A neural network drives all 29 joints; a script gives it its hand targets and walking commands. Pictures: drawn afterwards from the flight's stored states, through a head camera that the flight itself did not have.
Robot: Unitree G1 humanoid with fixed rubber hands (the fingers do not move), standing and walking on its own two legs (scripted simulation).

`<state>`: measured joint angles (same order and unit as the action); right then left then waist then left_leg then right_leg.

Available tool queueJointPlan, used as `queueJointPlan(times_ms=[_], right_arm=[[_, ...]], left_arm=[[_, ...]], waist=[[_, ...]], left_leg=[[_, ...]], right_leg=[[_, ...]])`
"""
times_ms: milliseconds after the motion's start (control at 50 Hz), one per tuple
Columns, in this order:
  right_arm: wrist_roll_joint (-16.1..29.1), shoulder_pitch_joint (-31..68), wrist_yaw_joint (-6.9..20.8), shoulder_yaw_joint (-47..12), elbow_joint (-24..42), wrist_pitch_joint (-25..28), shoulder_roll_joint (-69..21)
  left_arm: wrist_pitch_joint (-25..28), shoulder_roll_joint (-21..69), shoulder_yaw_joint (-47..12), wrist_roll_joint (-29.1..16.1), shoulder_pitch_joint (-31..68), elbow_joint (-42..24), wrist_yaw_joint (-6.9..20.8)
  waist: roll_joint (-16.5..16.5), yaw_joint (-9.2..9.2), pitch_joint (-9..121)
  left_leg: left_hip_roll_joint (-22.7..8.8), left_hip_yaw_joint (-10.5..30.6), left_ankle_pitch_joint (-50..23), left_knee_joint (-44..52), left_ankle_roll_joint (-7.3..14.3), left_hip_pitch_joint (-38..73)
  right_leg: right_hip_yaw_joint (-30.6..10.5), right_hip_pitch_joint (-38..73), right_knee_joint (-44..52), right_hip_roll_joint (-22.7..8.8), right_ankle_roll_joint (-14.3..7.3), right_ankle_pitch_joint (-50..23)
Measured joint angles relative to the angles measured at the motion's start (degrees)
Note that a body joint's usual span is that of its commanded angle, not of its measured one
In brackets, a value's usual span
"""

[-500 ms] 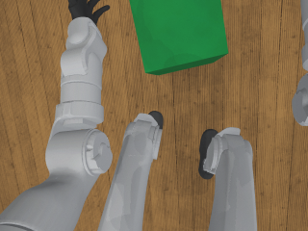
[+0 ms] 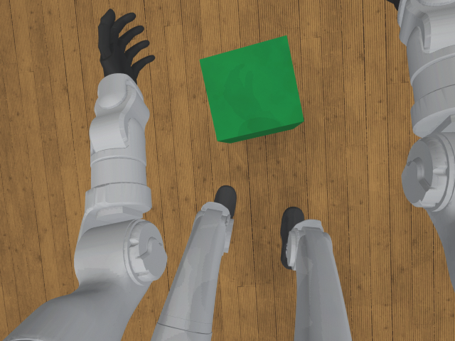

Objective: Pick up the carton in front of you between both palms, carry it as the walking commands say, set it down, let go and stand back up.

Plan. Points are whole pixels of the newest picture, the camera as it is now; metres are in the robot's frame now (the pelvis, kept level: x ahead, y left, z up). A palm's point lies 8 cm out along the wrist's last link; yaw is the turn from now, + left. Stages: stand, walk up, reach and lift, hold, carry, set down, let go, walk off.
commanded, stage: let go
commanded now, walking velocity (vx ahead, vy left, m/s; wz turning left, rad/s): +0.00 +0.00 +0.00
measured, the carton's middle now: (253, 99) +0.51 +0.07 -0.50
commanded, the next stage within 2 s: stand in 1.48 s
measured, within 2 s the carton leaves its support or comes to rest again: neither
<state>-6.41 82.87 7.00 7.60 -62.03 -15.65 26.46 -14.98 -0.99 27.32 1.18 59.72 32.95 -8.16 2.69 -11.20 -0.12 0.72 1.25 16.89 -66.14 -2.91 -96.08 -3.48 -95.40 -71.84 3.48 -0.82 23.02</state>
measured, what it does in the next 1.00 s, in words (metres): rises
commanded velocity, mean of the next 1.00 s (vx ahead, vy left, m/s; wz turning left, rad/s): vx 0.00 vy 0.00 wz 0.00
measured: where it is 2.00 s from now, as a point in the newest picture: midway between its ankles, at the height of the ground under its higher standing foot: (255, 236)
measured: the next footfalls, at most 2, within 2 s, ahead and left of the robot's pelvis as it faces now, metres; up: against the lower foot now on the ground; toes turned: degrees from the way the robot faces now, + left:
none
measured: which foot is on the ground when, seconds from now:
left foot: down 0.00-1.00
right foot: down 0.00-1.00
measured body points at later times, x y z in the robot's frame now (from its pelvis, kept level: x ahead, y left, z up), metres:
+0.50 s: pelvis +0.05 +0.03 +0.11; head +0.25 +0.01 +0.51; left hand +0.35 +0.26 +0.01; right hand +0.43 -0.16 +0.00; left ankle +0.10 +0.14 -0.59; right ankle +0.06 -0.10 -0.59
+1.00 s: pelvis +0.11 +0.01 +0.15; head +0.16 +0.01 +0.60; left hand +0.28 +0.24 +0.07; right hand +0.30 -0.22 +0.07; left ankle +0.10 +0.14 -0.59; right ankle +0.06 -0.10 -0.59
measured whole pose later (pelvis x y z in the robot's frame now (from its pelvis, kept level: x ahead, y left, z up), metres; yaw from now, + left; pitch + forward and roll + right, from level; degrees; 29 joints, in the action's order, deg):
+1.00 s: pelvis +0.11 +0.01 +0.15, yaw +0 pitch +4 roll +0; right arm -1.2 -8.9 1.1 3.5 -28.3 -2.0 11.2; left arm -2.8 -12.4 1.4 -1.3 -12.5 24.2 3.9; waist 0.0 -1.6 -1.9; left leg 1.0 3.4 13.7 -25.4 -0.8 -15.6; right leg -2.5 -11.8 -25.7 1.3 -0.6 17.6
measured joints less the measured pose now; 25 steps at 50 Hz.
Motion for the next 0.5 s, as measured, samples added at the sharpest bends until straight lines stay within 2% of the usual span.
queueJointPlan(times_ms=[120, 220, 340, 420, 500], right_arm=[[-2.8, -8.5, -2.2, 4.1, 4.9, 1.7, -4.5], [-3.6, -22.9, -7.0, 6.8, 13.4, 3.3, -11.2], [-2.6, -40.0, -11.8, 6.9, 22.3, 5.3, -16.5], [-1.6, -48.8, -12.5, 5.8, 25.1, 7.0, -17.6], [-0.4, -56.5, -11.9, 4.5, 26.1, 9.2, -17.7]], left_arm=[[2.1, 0.3, -1.5, 2.9, -7.2, -1.6, 3.2], [4.4, -0.9, -5.7, 4.5, -18.4, -2.8, 7.6], [6.4, -4.6, -11.7, 4.0, -30.2, -2.6, 12.5], [8.0, -6.8, -15.7, 2.2, -37.4, -3.0, 14.4], [9.6, -8.3, -19.5, 0.1, -45.0, -4.3, 14.7]], waist=[[-0.7, 1.42, 1.5], [-1.6, 2.82, 3.8], [-3.0, 3.37, 3.4], [-3.8, 3.58, 2.2], [-4.2, 3.70, 1.3]], left_leg=[[-0.4, 0.4, -2.0, 6.9, 0.4, 6.0], [-1.0, 0.3, -2.8, 11.9, 1.1, 12.7], [-1.1, -0.3, -3.2, 17.2, 2.1, 24.2], [-0.7, -0.6, -3.2, 20.4, 2.8, 32.6], [0.0, -0.5, -2.7, 22.8, 3.2, 40.4]], right_leg=[[0.1, 6.4, 7.8, 0.2, 0.3, -2.5], [-0.3, 13.6, 14.2, 0.6, 0.8, -4.2], [-1.2, 25.6, 20.9, 0.4, 1.6, -5.3], [-1.5, 34.3, 24.6, -0.2, 2.0, -5.5], [-1.4, 42.4, 27.5, -1.1, 2.2, -5.0]])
